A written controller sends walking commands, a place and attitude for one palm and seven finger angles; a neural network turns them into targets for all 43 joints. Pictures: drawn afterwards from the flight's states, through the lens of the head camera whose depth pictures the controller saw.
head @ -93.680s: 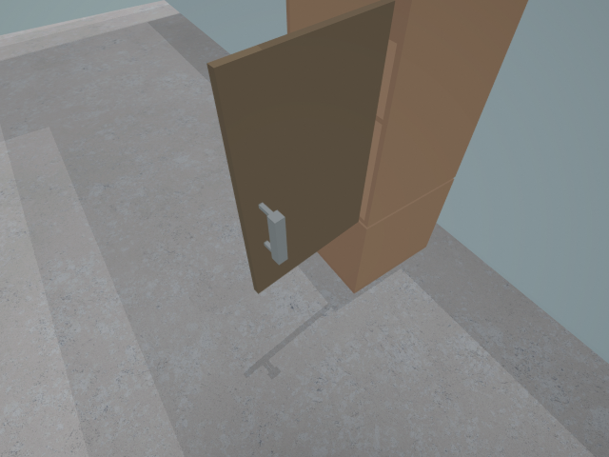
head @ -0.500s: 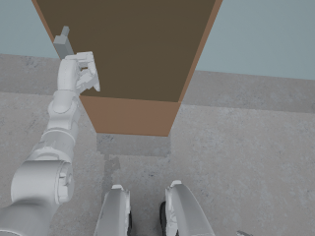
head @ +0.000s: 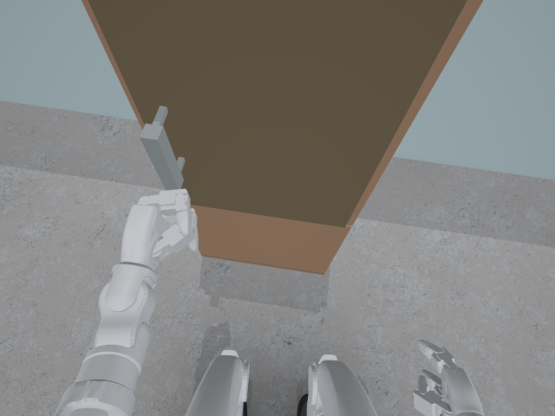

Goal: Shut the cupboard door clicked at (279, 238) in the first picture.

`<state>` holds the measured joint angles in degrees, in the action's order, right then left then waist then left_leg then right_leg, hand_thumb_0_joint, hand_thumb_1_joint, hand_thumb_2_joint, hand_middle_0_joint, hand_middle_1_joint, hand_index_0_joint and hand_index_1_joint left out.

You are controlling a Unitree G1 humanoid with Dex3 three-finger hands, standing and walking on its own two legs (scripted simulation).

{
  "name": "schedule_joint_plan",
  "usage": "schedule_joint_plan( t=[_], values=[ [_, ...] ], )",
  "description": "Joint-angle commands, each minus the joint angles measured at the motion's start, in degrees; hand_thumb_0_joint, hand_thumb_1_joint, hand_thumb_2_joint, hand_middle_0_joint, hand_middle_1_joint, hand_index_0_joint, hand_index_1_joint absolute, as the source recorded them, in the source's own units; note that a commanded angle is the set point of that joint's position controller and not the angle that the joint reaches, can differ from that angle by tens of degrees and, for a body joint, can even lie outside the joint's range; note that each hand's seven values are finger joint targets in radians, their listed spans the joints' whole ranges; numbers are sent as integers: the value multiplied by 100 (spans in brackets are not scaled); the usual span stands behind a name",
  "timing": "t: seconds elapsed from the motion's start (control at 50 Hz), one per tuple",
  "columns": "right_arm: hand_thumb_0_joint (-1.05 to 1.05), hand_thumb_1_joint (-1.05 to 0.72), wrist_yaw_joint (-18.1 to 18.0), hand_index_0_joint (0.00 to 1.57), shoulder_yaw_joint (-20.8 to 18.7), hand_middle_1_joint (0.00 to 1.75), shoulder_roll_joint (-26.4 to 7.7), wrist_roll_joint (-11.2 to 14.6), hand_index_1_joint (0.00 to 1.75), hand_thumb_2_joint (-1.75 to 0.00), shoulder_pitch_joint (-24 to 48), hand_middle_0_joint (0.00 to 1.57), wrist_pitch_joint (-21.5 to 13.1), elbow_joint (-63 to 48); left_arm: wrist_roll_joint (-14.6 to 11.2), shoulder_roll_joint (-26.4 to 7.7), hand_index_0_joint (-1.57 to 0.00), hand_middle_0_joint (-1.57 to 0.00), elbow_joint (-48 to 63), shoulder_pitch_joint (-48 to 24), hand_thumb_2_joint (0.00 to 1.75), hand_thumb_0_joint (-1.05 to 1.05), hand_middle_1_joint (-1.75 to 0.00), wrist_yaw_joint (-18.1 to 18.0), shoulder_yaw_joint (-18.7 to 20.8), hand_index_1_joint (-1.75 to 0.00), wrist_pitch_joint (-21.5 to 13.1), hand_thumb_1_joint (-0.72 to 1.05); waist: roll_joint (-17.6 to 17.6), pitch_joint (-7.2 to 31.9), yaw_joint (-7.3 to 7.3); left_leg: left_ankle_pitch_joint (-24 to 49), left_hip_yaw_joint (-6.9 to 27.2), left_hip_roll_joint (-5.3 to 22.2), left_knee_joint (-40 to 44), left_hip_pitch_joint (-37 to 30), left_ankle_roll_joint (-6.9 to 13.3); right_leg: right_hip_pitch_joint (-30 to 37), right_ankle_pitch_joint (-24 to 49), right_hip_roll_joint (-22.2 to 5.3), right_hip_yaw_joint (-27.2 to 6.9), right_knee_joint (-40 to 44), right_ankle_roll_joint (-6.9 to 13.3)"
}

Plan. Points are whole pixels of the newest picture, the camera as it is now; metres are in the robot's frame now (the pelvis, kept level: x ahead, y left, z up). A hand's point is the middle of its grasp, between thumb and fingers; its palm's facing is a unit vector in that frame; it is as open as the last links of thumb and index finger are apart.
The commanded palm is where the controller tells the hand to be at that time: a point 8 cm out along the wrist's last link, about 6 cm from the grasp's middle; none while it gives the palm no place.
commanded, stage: draw the hand back to the body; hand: left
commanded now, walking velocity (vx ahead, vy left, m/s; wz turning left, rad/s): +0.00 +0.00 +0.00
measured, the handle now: (168, 150) +0.50 +0.20 +0.01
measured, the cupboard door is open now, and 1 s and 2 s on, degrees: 0 0 0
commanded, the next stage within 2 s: step back with the hand held close in 1.60 s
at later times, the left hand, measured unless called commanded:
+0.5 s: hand (123, 256) +0.28 +0.18 +0.12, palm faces -0.09 -1.00 -0.03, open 3.1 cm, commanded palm +0.26 +0.24 +0.14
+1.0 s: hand out of the picture +0.25 +0.25 +0.24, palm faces +0.36 -0.87 -0.34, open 4.4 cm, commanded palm +0.20 +0.29 +0.25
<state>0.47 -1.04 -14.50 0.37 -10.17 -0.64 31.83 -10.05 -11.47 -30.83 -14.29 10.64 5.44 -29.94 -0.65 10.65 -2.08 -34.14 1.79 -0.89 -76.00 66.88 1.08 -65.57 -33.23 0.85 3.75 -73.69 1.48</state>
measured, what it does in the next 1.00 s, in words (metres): rises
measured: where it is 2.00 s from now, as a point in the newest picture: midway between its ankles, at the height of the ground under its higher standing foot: outside the picture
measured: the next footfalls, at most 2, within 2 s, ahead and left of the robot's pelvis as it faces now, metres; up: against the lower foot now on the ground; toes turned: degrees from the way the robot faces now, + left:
none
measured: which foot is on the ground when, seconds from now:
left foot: down 0.00-1.00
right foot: down 0.00-1.00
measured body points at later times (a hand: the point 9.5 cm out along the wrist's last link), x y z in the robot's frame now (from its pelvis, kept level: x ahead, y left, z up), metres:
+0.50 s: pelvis +0.00 +0.00 +0.06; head +0.05 +0.01 +0.50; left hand +0.28 +0.23 +0.12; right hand +0.16 -0.24 -0.03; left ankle +0.01 +0.10 -0.61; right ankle +0.01 -0.11 -0.61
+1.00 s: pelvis +0.03 +0.01 +0.12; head +0.01 -0.01 +0.56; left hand +0.22 +0.30 +0.26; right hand +0.22 -0.19 +0.04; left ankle +0.01 +0.11 -0.61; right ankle +0.01 -0.11 -0.61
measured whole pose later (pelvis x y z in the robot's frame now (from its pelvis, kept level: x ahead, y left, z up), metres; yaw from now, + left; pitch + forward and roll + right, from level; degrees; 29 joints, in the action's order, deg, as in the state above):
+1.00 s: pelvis +0.03 +0.01 +0.12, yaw +0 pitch +0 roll -1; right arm -5.3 3.7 -11.9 2.0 -13.1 -4.2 31.5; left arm -4.3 -18.8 15.1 22.1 -7.1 11.8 -1.5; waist -3.8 3.9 2.5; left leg -20.1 0.4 -1.9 -34.6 14.5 2.3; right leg -13.7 -19.1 0.1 1.2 -32.8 -0.1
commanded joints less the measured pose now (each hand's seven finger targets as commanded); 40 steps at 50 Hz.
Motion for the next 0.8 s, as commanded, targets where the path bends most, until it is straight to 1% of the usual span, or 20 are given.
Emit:
schedule_joint_plan(
  t=[0.0, 0.06, 0.1, 0.12, 0.14, 0.16, 0.22, 0.26, 0.3, 0.36, 0.42, 0.48, 0.5, 0.52, 0.54, 0.56, 0.58, 0.66, 0.72, 0.78],
  values=[
    [0, -90, -62, 20, -300, 30, -775, -54, 30, -90, -655, 20, -112, -476, 46, -574, -130, -130, 1287, -1439, 90, 0, -150, -49, 128, -150, -312, 90, -498, 2513, -195, 3343, 211, 98, 617, -2138, -46, 1122, 2853, 2, -216, 531, 39],
    [0, -90, -44, 20, -304, 30, -728, 10, 30, -90, -520, 20, -29, -795, -62, -1122, -130, -130, 2291, -699, 90, 0, -150, -145, 706, -150, -155, 90, -611, 3367, 241, 3720, 125, 66, 951, -2702, -86, 2171, 3314, -13, -303, 737, 41],
    [0, -90, -51, 20, -278, 30, -686, 72, 30, -90, -506, 20, -7, -1028, -172, -1314, -130, -130, 2887, 35, 90, 0, -150, -155, 889, -150, 60, 90, -545, 3626, 373, 4078, 115, 60, 1143, -2916, -59, 2764, 3674, 19, -306, 878, 38],
    [0, -90, -57, 20, -247, 30, -635, 94, 30, -90, -471, 20, 21, -1084, -187, -1234, -130, -130, 3070, 284, 90, 0, -150, -137, 816, -150, 172, 90, -512, 3452, 370, 4114, 77, 74, 1272, -2965, -53, 2903, 3756, 6, -297, 1000, 17],
    [0, -90, -65, 20, -228, 30, -603, 119, 30, -90, -455, 20, 28, -1116, -220, -1054, -130, -130, 3238, 381, 90, 0, -150, -100, 619, -150, 288, 90, -414, 3194, 257, 3946, 59, 77, 1379, -2946, -24, 2930, 3658, 15, -266, 1143, -16],
    [0, -90, -84, 20, -209, 30, -598, 137, 30, -90, -463, 20, 36, -1146, -273, -1029, -130, -130, 3244, 592, 90, 0, -150, -81, 621, -150, 411, 90, -139, 2886, 214, 3637, 33, 74, 1497, -2774, 10, 3055, 3549, 40, -250, 1293, -37],
    [0, -90, -195, 20, -163, 30, -652, 192, 30, -90, -405, 20, 2, -1156, -361, -742, -130, -130, 2921, 735, 90, 0, -150, 51, 348, -150, 679, 90, 426, 1729, -137, 2529, -14, 62, 1758, -2315, 67, 2921, 2948, 59, -217, 1730, -88],
    [0, -90, -260, 20, -129, 30, -714, 204, 30, -90, -358, 20, -64, -1125, -444, -702, -130, -130, 2764, 682, 90, 0, -150, 177, 294, -150, 744, 90, 486, 1152, -243, 1798, -9, 39, 1908, -2183, 70, 2717, 2192, 38, -225, 2019, -97],
    [0, -90, -332, 20, -90, 30, -758, 227, 30, -90, -290, 20, -159, -1167, -518, -657, -130, -130, 2848, 431, 90, 0, -150, 308, 142, -150, 767, 90, 258, 780, -319, 1426, 23, 3, 2046, -2317, 95, 2582, 1635, 22, -232, 2259, -60],
    [0, -90, -395, 20, -62, 30, -752, 225, 30, -90, -243, 20, -284, -1208, -594, -1021, -130, -130, 3177, 562, 90, 0, -150, 433, 439, -150, 716, 90, -22, 1067, -125, 1421, 64, -9, 2303, -2705, 76, 2895, 1496, 15, -239, 2393, -10],
    [0, -90, -415, 20, -12, 30, -674, 229, 30, -90, -182, 20, -394, -1326, -666, -1452, -127, -127, 3912, 1094, 90, 0, -147, 435, 803, -147, 692, 90, -607, 1487, 147, 2030, 65, -8, 2579, -3287, 38, 3425, 2054, 43, -194, 2388, 53],
    [0, -90, -391, 20, 33, 30, -603, 251, 30, -90, -164, 20, -483, -1400, -677, -1599, -119, -119, 4291, 1695, 90, 0, -138, 337, 1007, -138, 762, 90, -776, 1231, 255, 2208, 67, 37, 2848, -3478, -9, 3556, 2107, 78, -110, 2505, 55],
    [0, -90, -392, 20, 49, 30, -616, 252, 30, -90, -201, 20, -492, -1424, -729, -1644, -116, -116, 4252, 1848, 90, 0, -135, 294, 1117, -135, 840, 90, -640, 1075, 251, 2157, 104, 29, 2917, -3405, -4, 3646, 2048, 101, -84, 2558, 64],
    [0, -90, -528, 20, -2, 30, -450, 229, 30, -90, 62, 20, -329, -1393, 109, -1924, -113, -113, 4107, 1922, 90, 0, -132, -449, 969, -132, 1291, 90, -472, 959, 463, 2027, 73, 73, 3248, -3498, 1, 3719, 1812, -87, -387, 2981, 105],
    [0, -90, -583, 20, 29, 30, -406, 235, 30, -90, 15, 20, -262, -1514, 192, -1427, -111, -111, 4239, 2029, 90, 0, -129, -816, 654, -129, 1574, 90, -360, 465, 238, 1682, 65, 106, 3407, -3533, -1, 3569, 1527, -101, -355, 3166, 53],
    [0, -90, -614, 20, 23, 30, -429, 231, 30, -90, -29, 20, -232, -1542, 219, -1304, -108, -108, 4233, 2234, 90, 0, -126, -1011, 605, -126, 1761, 90, -223, 125, 212, 1368, 123, 135, 3518, -3455, -11, 3516, 1278, -112, -330, 3289, 36],
    [0, -90, -632, 20, 23, 30, -437, 246, 30, -90, 0, 20, -206, -1524, 312, -1239, -105, -105, 4333, 2304, 90, 0, -123, -1159, 515, -123, 1877, 90, -341, -37, 202, 1303, 109, 152, 3607, -3565, 2, 3604, 1246, -122, -340, 3398, 43],
    [0, -90, -708, 20, 69, 30, -471, 214, 30, -90, 61, 20, -220, -1453, 502, -1405, -94, -94, 4876, 2370, 90, 0, -111, -1563, 578, -111, 2150, 90, -147, 126, 210, 1669, 95, 173, 3905, -4194, 42, 4206, 1585, -128, -291, 3718, 38],
    [0, -90, -743, 20, 123, 30, -453, 188, 30, -90, 140, 20, -354, -1346, 570, -1502, -86, -86, 5293, 2377, 90, 0, -102, -1732, 622, -102, 2275, 90, -393, 178, 254, 2083, 86, 167, 4151, -4664, 49, 4576, 1991, -151, -272, 3895, 33],
    [0, -90, -753, 20, 169, 30, -431, 161, 30, -90, 201, 20, -487, -1206, 614, -1595, -78, -78, 5527, 2356, 90, 0, -93, -1840, 763, -93, 2367, 90, -386, -20, 292, 2318, 132, 186, 4431, -4969, 21, 4782, 2164, -136, -226, 4096, 35]
  ],
)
